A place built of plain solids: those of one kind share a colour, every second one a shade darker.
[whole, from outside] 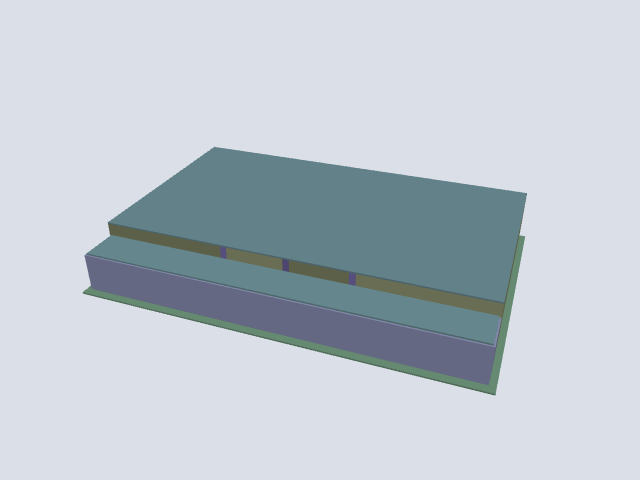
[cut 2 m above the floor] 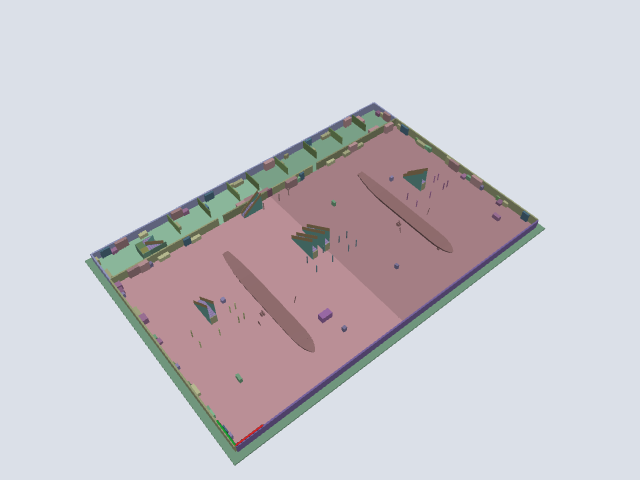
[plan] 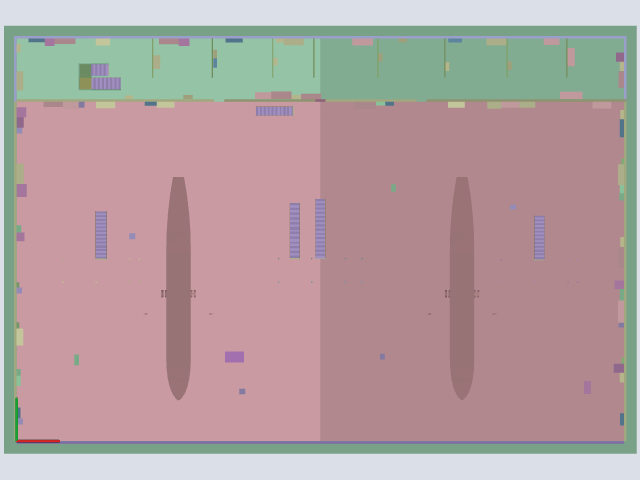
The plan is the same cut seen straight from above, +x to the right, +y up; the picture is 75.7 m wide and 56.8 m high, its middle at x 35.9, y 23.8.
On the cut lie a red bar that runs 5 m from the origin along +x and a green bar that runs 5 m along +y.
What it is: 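A wide hangar bay for two aircraft side by side, with a two-storey annex across its back, with two twin turboprop airliners in dock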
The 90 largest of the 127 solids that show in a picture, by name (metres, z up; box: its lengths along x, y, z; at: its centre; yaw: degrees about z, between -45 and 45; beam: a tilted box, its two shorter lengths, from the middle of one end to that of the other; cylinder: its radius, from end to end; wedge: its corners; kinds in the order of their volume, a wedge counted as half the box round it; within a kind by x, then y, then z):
{
 "floor_site_1": {"box": [74.87, 50.65, 0.3], "at": [35.94, 23.82, -0.45]},
 "roof_bay_1": {"box": [72.47, 40.77, 0.3], "at": [35.94, 20.09, 10.1]},
 "floor_bay_1": {"box": [35.94, 40.17, 0.3], "at": [17.97, 20.09, -0.15]},
 "floor_bay_2": {"box": [35.94, 40.17, 0.3], "at": [53.9, 20.09, -0.15]},
 "wall_bay_1": {"box": [0.3, 40.17, 9.95], "at": [-0.15, 20.09, 4.97]},
 "wall_bay_2": {"box": [23.66, 0.3, 9.95], "at": [11.53, 40.32, 4.97]},
 "wall_bay_3": {"box": [10.79, 0.3, 9.95], "at": [29.95, 40.32, 4.97]},
 "wall_bay_4": {"box": [10.78, 0.3, 9.95], "at": [41.93, 40.32, 4.97]},
 "wall_bay_5": {"box": [23.66, 0.3, 9.95], "at": [60.34, 40.32, 4.97]},
 "wall_bay_6": {"box": [0.3, 40.17, 9.95], "at": [72.02, 20.09, 4.97]},
 "door_bay_1": {"box": [71.87, 0.3, 9.35], "at": [35.94, -0.15, 4.67]},
 "wall_annex_1": {"box": [0.3, 7.48, 7.3], "at": [-0.15, 43.91, 3.65]},
 "wall_annex_2": {"box": [72.47, 0.3, 7.3], "at": [35.94, 47.8, 3.65]},
 "wall_annex_3": {"box": [0.3, 7.48, 7.3], "at": [72.02, 43.91, 3.65]},
 "floor_annex_ground_1": {"box": [35.94, 7.48, 0.3], "at": [17.97, 43.91, -0.15]},
 "floor_annex_ground_2": {"box": [35.94, 7.48, 0.3], "at": [53.9, 43.91, -0.15]},
 "roof_annex_1": {"box": [71.87, 7.48, 0.3], "at": [35.94, 43.91, 7.45]},
 "aircraft_1": {"wedge": [[17.71, 9.66, 2.5], [17.71, 16.2, 2.5], [17.85, 9.66, 1.87], [17.85, 16.2, 1.87], [18.25, 9.66, 1.37], [18.25, 16.2, 1.37], [18.84, 9.66, 1.09], [18.84, 16.2, 1.09], [19.48, 9.66, 1.09], [19.48, 16.2, 1.09], [20.06, 9.66, 1.37], [20.06, 16.2, 1.37], [20.47, 9.66, 1.87], [20.47, 16.2, 1.87], [20.61, 9.66, 2.5], [20.61, 16.2, 2.5]]},
 "aircraft_2": {"wedge": [[17.71, 9.66, 2.5], [17.75, 8.52, 2.49], [17.85, 9.66, 1.87], [17.89, 8.52, 1.88], [18.25, 9.66, 1.37], [18.28, 8.52, 1.39], [18.84, 9.66, 1.09], [18.85, 8.52, 1.11], [19.47, 8.52, 1.11], [19.48, 9.66, 1.09], [20.04, 8.52, 1.39], [20.06, 9.66, 1.37], [20.43, 8.52, 1.88], [20.47, 9.66, 1.87], [20.57, 8.52, 2.49], [20.61, 9.66, 2.5]]},
 "aircraft_3": {"wedge": [[17.71, 16.2, 2.5], [17.71, 22.45, 2.5], [17.85, 16.2, 1.87], [17.85, 22.45, 1.87], [18.25, 16.2, 1.37], [18.25, 22.45, 1.37], [18.84, 16.2, 1.09], [18.84, 22.45, 1.09], [19.48, 16.2, 1.09], [19.48, 22.45, 1.09], [20.06, 16.2, 1.37], [20.06, 22.45, 1.37], [20.47, 16.2, 1.87], [20.47, 22.45, 1.87], [20.61, 16.2, 2.5], [20.61, 22.45, 2.5]]},
 "aircraft_4": {"wedge": [[17.71, 22.45, 2.5], [17.75, 24.72, 2.54], [17.85, 22.45, 1.87], [17.89, 24.72, 1.93], [18.25, 22.45, 1.37], [18.28, 24.72, 1.44], [18.84, 22.45, 1.09], [18.85, 24.72, 1.17], [19.47, 24.72, 1.17], [19.48, 22.45, 1.09], [20.04, 24.72, 1.44], [20.06, 22.45, 1.37], [20.43, 24.72, 1.93], [20.47, 22.45, 1.87], [20.57, 24.72, 2.54], [20.61, 22.45, 2.5]]},
 "aircraft_5": {"wedge": [[17.75, 8.52, 2.49], [17.88, 7.38, 2.46], [17.89, 8.52, 1.88], [18.01, 7.38, 1.9], [18.28, 8.52, 1.39], [18.36, 7.38, 1.46], [18.85, 8.52, 1.11], [18.88, 7.38, 1.21], [19.44, 7.38, 1.21], [19.47, 8.52, 1.11], [19.95, 7.38, 1.46], [20.04, 8.52, 1.39], [20.31, 7.38, 1.9], [20.43, 7.38, 2.46], [20.43, 8.52, 1.88], [20.57, 8.52, 2.49]]},
 "aircraft_6": {"wedge": [[17.75, 24.72, 2.54], [17.89, 24.72, 1.93], [17.91, 27.0, 2.69], [18.04, 27.0, 2.15], [18.28, 24.72, 1.44], [18.38, 27.0, 1.71], [18.85, 24.72, 1.17], [18.88, 27.0, 1.47], [19.44, 27.0, 1.47], [19.47, 24.72, 1.17], [19.94, 27.0, 1.71], [20.04, 24.72, 1.44], [20.28, 27.0, 2.15], [20.41, 27.0, 2.69], [20.43, 24.72, 1.93], [20.57, 24.72, 2.54]]},
 "aircraft_7": {"wedge": [[17.88, 7.38, 2.46], [18.01, 7.38, 1.9], [18.11, 6.39, 2.41], [18.22, 6.39, 1.96], [18.36, 7.38, 1.46], [18.51, 6.39, 1.6], [18.88, 7.38, 1.21], [18.93, 6.39, 1.4], [19.39, 6.39, 1.4], [19.44, 7.38, 1.21], [19.81, 6.39, 1.6], [19.95, 7.38, 1.46], [20.1, 6.39, 1.96], [20.2, 6.39, 2.41], [20.31, 7.38, 1.9], [20.43, 7.38, 2.46]]},
 "aircraft_8": {"wedge": [[17.91, 27.0, 2.69], [18.04, 27.0, 2.15], [18.17, 29.27, 2.94], [18.27, 29.27, 2.51], [18.38, 27.0, 1.71], [18.54, 29.27, 2.16], [18.88, 27.0, 1.47], [18.94, 29.27, 1.97], [19.38, 29.27, 1.97], [19.44, 27.0, 1.47], [19.77, 29.27, 2.16], [19.94, 27.0, 1.71], [20.05, 29.27, 2.51], [20.14, 29.27, 2.94], [20.28, 27.0, 2.15], [20.41, 27.0, 2.69]]},
 "aircraft_9": {"wedge": [[18.17, 29.27, 2.94], [18.27, 29.27, 2.51], [18.51, 31.26, 3.23], [18.54, 29.27, 2.16], [18.57, 31.26, 2.94], [18.75, 31.26, 2.71], [18.94, 29.27, 1.97], [19.01, 31.26, 2.59], [19.3, 31.26, 2.59], [19.38, 29.27, 1.97], [19.57, 31.26, 2.71], [19.75, 31.26, 2.94], [19.77, 29.27, 2.16], [19.81, 31.26, 3.23], [20.05, 29.27, 2.51], [20.14, 29.27, 2.94]]},
 "aircraft_10": {"wedge": [[51.26, 9.66, 2.5], [51.26, 16.2, 2.5], [51.4, 9.66, 1.87], [51.4, 16.2, 1.87], [51.81, 9.66, 1.37], [51.81, 16.2, 1.37], [52.39, 9.66, 1.09], [52.39, 16.2, 1.09], [53.03, 9.66, 1.09], [53.03, 16.2, 1.09], [53.62, 9.66, 1.37], [53.62, 16.2, 1.37], [54.02, 9.66, 1.87], [54.02, 16.2, 1.87], [54.16, 9.66, 2.5], [54.16, 16.2, 2.5]]},
 "aircraft_11": {"wedge": [[51.26, 9.66, 2.5], [51.3, 8.52, 2.49], [51.4, 9.66, 1.87], [51.44, 8.52, 1.88], [51.81, 9.66, 1.37], [51.83, 8.52, 1.39], [52.39, 9.66, 1.09], [52.4, 8.52, 1.11], [53.02, 8.52, 1.11], [53.03, 9.66, 1.09], [53.59, 8.52, 1.39], [53.62, 9.66, 1.37], [53.98, 8.52, 1.88], [54.02, 9.66, 1.87], [54.12, 8.52, 2.49], [54.16, 9.66, 2.5]]},
 "aircraft_12": {"wedge": [[51.26, 16.2, 2.5], [51.26, 22.45, 2.5], [51.4, 16.2, 1.87], [51.4, 22.45, 1.87], [51.81, 16.2, 1.37], [51.81, 22.45, 1.37], [52.39, 16.2, 1.09], [52.39, 22.45, 1.09], [53.03, 16.2, 1.09], [53.03, 22.45, 1.09], [53.62, 16.2, 1.37], [53.62, 22.45, 1.37], [54.02, 16.2, 1.87], [54.02, 22.45, 1.87], [54.16, 16.2, 2.5], [54.16, 22.45, 2.5]]},
 "aircraft_13": {"wedge": [[51.26, 22.45, 2.5], [51.3, 24.72, 2.54], [51.4, 22.45, 1.87], [51.44, 24.72, 1.93], [51.81, 22.45, 1.37], [51.83, 24.72, 1.44], [52.39, 22.45, 1.09], [52.4, 24.72, 1.17], [53.02, 24.72, 1.17], [53.03, 22.45, 1.09], [53.59, 24.72, 1.44], [53.62, 22.45, 1.37], [53.98, 24.72, 1.93], [54.02, 22.45, 1.87], [54.12, 24.72, 2.54], [54.16, 22.45, 2.5]]},
 "aircraft_14": {"wedge": [[51.3, 8.52, 2.49], [51.44, 7.38, 2.46], [51.44, 8.52, 1.88], [51.56, 7.38, 1.9], [51.83, 8.52, 1.39], [51.92, 7.38, 1.46], [52.4, 8.52, 1.11], [52.43, 7.38, 1.21], [52.99, 7.38, 1.21], [53.02, 8.52, 1.11], [53.51, 7.38, 1.46], [53.59, 8.52, 1.39], [53.86, 7.38, 1.9], [53.98, 8.52, 1.88], [53.99, 7.38, 2.46], [54.12, 8.52, 2.49]]},
 "aircraft_15": {"wedge": [[51.3, 24.72, 2.54], [51.44, 24.72, 1.93], [51.46, 27.0, 2.69], [51.59, 27.0, 2.15], [51.83, 24.72, 1.44], [51.93, 27.0, 1.71], [52.4, 24.72, 1.17], [52.43, 27.0, 1.47], [52.99, 27.0, 1.47], [53.02, 24.72, 1.17], [53.49, 27.0, 1.71], [53.59, 24.72, 1.44], [53.83, 27.0, 2.15], [53.96, 27.0, 2.69], [53.98, 24.72, 1.93], [54.12, 24.72, 2.54]]},
 "aircraft_16": {"wedge": [[51.44, 7.38, 2.46], [51.56, 7.38, 1.9], [51.67, 6.39, 2.41], [51.77, 6.39, 1.96], [51.92, 7.38, 1.46], [52.06, 6.39, 1.6], [52.43, 7.38, 1.21], [52.48, 6.39, 1.4], [52.94, 6.39, 1.4], [52.99, 7.38, 1.21], [53.36, 6.39, 1.6], [53.51, 7.38, 1.46], [53.65, 6.39, 1.96], [53.76, 6.39, 2.41], [53.86, 7.38, 1.9], [53.99, 7.38, 2.46]]},
 "aircraft_17": {"wedge": [[51.46, 27.0, 2.69], [51.59, 27.0, 2.15], [51.73, 29.27, 2.94], [51.82, 29.27, 2.51], [51.93, 27.0, 1.71], [52.1, 29.27, 2.16], [52.43, 27.0, 1.47], [52.49, 29.27, 1.97], [52.93, 29.27, 1.97], [52.99, 27.0, 1.47], [53.33, 29.27, 2.16], [53.49, 27.0, 1.71], [53.6, 29.27, 2.51], [53.7, 29.27, 2.94], [53.83, 27.0, 2.15], [53.96, 27.0, 2.69]]},
 "aircraft_18": {"wedge": [[51.73, 29.27, 2.94], [51.82, 29.27, 2.51], [52.06, 31.26, 3.23], [52.1, 29.27, 2.16], [52.12, 31.26, 2.94], [52.3, 31.26, 2.71], [52.49, 29.27, 1.97], [52.57, 31.26, 2.59], [52.86, 31.26, 2.59], [52.93, 29.27, 1.97], [53.12, 31.26, 2.71], [53.3, 31.26, 2.94], [53.33, 29.27, 2.16], [53.36, 31.26, 3.23], [53.6, 29.27, 2.51], [53.7, 29.27, 2.94]]},
 "rack_1": {"box": [2.28, 0.62, 2.43], "at": [4.33, 39.86, 1.22]},
 "rack_2": {"box": [2.47, 0.65, 2.21], "at": [5.73, 47.33, 1.1]},
 "rack_3": {"box": [1.88, 0.88, 2.26], "at": [6.41, 39.73, 1.13]},
 "rack_4": {"box": [2.35, 0.69, 2.52], "at": [18.02, 47.31, 1.26]},
 "rack_5": {"box": [1.92, 0.81, 2.44], "at": [29.17, 40.87, 1.22]},
 "rack_6": {"box": [2.4, 0.9, 2.14], "at": [31.33, 40.92, 1.07]},
 "rack_7": {"box": [2.42, 0.65, 2.31], "at": [34.85, 40.79, 1.16]},
 "rack_8": {"box": [2.45, 0.84, 2.1], "at": [40.95, 47.23, 1.05]},
 "rack_9": {"box": [2.68, 0.86, 2.6], "at": [41.19, 39.74, 1.3]},
 "rack_10": {"box": [2.18, 0.71, 2.46], "at": [58.43, 39.82, 1.23]},
 "rack_11": {"box": [1.86, 0.78, 2.39], "at": [63.31, 47.26, 1.2]},
 "rack_12": {"box": [0.87, 2.17, 2.52], "at": [65.61, 45.43, 1.26]},
 "rack_13": {"box": [2.67, 0.87, 2.47], "at": [65.63, 40.9, 1.24]},
 "rack_14": {"box": [2.24, 0.82, 2.29], "at": [69.26, 39.76, 1.15]},
 "rack_15": {"box": [0.71, 2.63, 2.4], "at": [71.52, 15.33, 1.2]},
 "rack_16": {"box": [0.65, 2.48, 2.02], "at": [71.55, 21.74, 1.01]},
 "rack_17": {"box": [0.64, 1.96, 2.16], "at": [71.55, 42.8, 1.08]},
 "bench_1": {"box": [0.78, 2.03, 0.88], "at": [0.39, 12.32, 0.44]},
 "bench_2": {"box": [0.79, 2.29, 0.9], "at": [0.39, 42.63, 0.45]},
 "bench_3": {"box": [0.84, 2.4, 0.9], "at": [0.42, 31.62, 0.45]},
 "bench_4": {"box": [1.7, 0.84, 0.88], "at": [10.21, 47.23, 0.44]},
 "bench_5": {"box": [2.28, 0.79, 0.91], "at": [10.54, 39.78, 0.46]},
 "bench_6": {"box": [0.83, 1.64, 0.91], "at": [16.58, 44.86, 0.46]},
 "bench_7": {"box": [2.11, 0.73, 0.93], "at": [17.63, 39.81, 0.47]},
 "bench_8": {"box": [2.36, 0.82, 0.9], "at": [32.79, 47.24, 0.45]},
 "bench_9": {"box": [1.99, 0.72, 0.89], "at": [52.03, 39.81, 0.45]},
 "bench_10": {"box": [1.64, 0.85, 0.94], "at": [56.52, 39.75, 0.47]},
 "bench_11": {"box": [2.32, 0.81, 0.91], "at": [56.77, 47.25, 0.46]},
 "bench_12": {"box": [1.84, 0.73, 0.9], "at": [60.44, 39.81, 0.45]},
 "bench_13": {"box": [0.72, 2.48, 0.89], "at": [71.51, 31.53, 0.45]},
 "wall_part_annex_ground_1": {"box": [0.15, 4.64, 3.35], "at": [16.09, 45.33, 1.68]},
 "wall_part_annex_ground_2": {"box": [0.15, 4.64, 3.35], "at": [23.18, 45.33, 1.68]},
 "wall_part_annex_ground_3": {"box": [0.15, 4.64, 3.35], "at": [30.31, 45.33, 1.68]},
 "wall_part_annex_ground_4": {"box": [0.15, 4.64, 3.35], "at": [35.18, 45.33, 1.68]},
 "wall_part_annex_ground_5": {"box": [0.15, 4.64, 3.35], "at": [42.75, 45.33, 1.68]},
 "wall_part_annex_ground_6": {"box": [0.15, 4.64, 3.35], "at": [50.67, 45.33, 1.68]},
 "wall_part_annex_ground_7": {"box": [0.15, 4.64, 3.35], "at": [58.06, 45.33, 1.68]},
 "wall_part_annex_ground_8": {"box": [0.15, 4.64, 3.35], "at": [65.1, 45.33, 1.68]},
 "lockers_1": {"box": [1.93, 0.45, 1.89], "at": [2.37, 47.43, 0.94]},
 "lockers_2": {"box": [1.42, 0.49, 1.83], "at": [15.87, 39.93, 0.92]},
 "lockers_3": {"box": [2.04, 0.47, 1.83], "at": [25.75, 47.42, 0.92]},
 "lockers_4": {"box": [1.62, 0.48, 1.88], "at": [51.89, 47.41, 0.94]},
 "lockers_5": {"box": [0.5, 2.12, 1.84], "at": [71.62, 37.02, 0.92]},
 "lockers_6": {"box": [0.48, 1.44, 1.95], "at": [71.63, 2.57, 0.97]},
 "wall_bay_lintel_1": {"box": [1.2, 0.3, 7.75], "at": [23.96, 40.32, 6.08]},
 "wall_bay_lintel_2": {"box": [1.2, 0.3, 4.1], "at": [35.94, 40.32, 7.9]},
 "wall_bay_lintel_3": {"box": [1.2, 0.3, 7.75], "at": [47.91, 40.32, 6.08]},
 "crate_1": {"box": [1.14, 1.19, 1.29], "at": [0.57, 38.92, 0.65]},
 "crate_2": {"box": [1.19, 1.53, 1.29], "at": [0.59, 29.66, 0.65]},
 "crate_3": {"box": [1.27, 0.9, 1.0], "at": [19.83, 47.2, 0.5]},
 "crate_4": {"box": [0.81, 1.55, 0.97], "at": [67.55, 6.35, 0.48]},
 "floor_1": {"box": [1.38, 1.6, 2.33], "at": [8.14, 43.79, 1.12]},
 "floor_l1a_1": {"box": [1.41, 1.35, 2.33], "at": [8.16, 42.31, 1.12]},
 "cart_1": {"box": [2.25, 1.28, 1.36], "at": [25.79, 9.96, 0.68]},
 "wall_stair_1": {"box": [3.51, 0.1, 6.1], "at": [10.59, 41.58, 3.0]}
}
